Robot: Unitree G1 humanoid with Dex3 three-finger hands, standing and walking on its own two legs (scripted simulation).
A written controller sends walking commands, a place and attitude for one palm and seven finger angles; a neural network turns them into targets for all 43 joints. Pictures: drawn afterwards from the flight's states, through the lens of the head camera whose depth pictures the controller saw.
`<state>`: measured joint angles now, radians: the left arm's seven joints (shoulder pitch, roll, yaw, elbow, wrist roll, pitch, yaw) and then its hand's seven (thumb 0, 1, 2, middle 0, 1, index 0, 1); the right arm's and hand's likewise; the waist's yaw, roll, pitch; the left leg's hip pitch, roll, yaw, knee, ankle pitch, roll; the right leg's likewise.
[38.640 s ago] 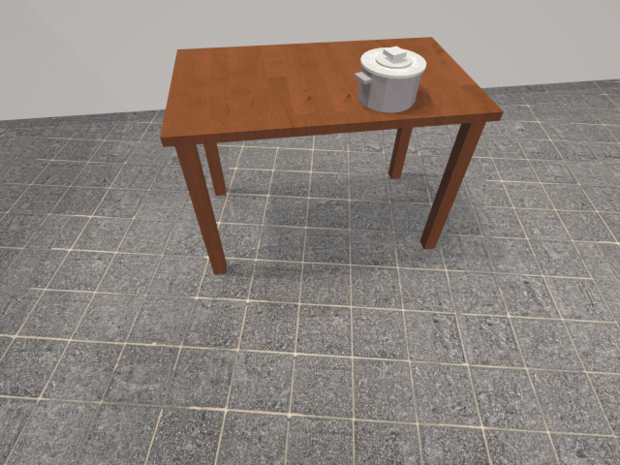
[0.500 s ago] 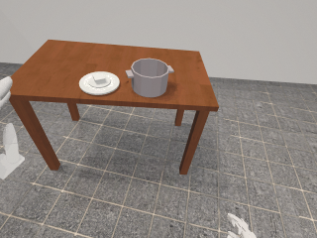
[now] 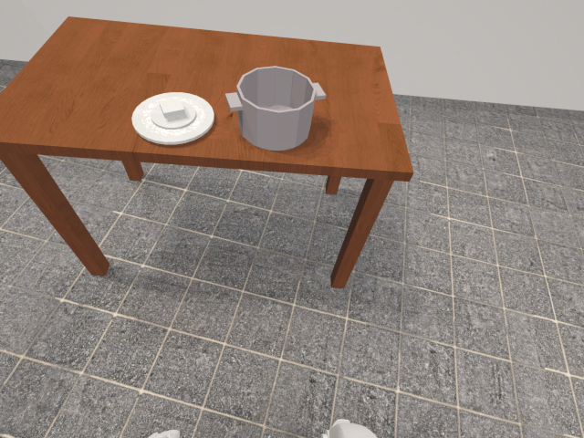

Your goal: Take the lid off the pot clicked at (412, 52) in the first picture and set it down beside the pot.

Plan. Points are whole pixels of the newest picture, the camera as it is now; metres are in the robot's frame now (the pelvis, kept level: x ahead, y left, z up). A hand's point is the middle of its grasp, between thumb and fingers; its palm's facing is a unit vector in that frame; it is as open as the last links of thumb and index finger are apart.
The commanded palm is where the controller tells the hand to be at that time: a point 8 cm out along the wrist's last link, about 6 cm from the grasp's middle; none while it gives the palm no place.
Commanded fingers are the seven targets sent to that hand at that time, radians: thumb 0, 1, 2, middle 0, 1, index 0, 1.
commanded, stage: stop stepping back and stand still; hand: left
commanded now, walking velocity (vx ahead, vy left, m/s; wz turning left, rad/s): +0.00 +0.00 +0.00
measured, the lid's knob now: (172, 107) +0.80 +0.27 -0.06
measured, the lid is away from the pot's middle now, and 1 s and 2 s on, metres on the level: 0.24 0.24 0.24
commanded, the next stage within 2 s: let the arm hang, fingers relaxed in 0.64 s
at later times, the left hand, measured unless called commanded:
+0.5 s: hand (179, 420) +0.17 +0.16 -0.17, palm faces +0.04 -0.97 -0.22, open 7.3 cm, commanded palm none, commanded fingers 0.00 0.90 0.90 -0.20 -0.30 -0.20 -0.30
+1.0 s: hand (187, 411) +0.19 +0.15 -0.17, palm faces +0.02 -0.97 -0.22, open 7.3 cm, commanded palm none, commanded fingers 0.00 0.90 0.90 -0.20 -0.30 -0.20 -0.30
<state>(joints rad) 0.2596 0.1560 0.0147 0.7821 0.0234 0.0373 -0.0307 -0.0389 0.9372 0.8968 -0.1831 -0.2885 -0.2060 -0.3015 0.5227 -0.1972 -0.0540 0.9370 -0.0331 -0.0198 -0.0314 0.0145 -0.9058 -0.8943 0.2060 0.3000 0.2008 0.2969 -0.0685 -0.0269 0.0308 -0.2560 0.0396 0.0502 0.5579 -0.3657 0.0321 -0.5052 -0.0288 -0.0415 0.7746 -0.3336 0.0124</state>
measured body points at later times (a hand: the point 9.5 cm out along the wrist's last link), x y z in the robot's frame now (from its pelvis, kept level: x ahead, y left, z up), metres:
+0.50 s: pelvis +0.11 -0.02 +0.00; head +0.15 -0.02 +0.44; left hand +0.17 +0.22 -0.16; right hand +0.15 -0.25 -0.16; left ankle +0.05 +0.08 -0.73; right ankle +0.07 -0.14 -0.73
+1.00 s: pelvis +0.11 -0.03 +0.00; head +0.14 -0.03 +0.45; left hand +0.19 +0.21 -0.15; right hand +0.11 -0.25 -0.16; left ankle +0.06 +0.08 -0.73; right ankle +0.09 -0.15 -0.74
